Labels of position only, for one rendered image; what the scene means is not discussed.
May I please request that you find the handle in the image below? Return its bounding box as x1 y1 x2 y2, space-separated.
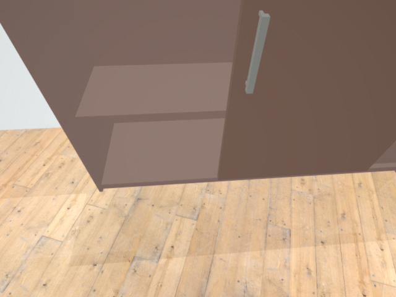
245 11 270 94

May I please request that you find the wardrobe door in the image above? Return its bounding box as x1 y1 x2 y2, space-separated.
217 0 396 180
374 141 396 164

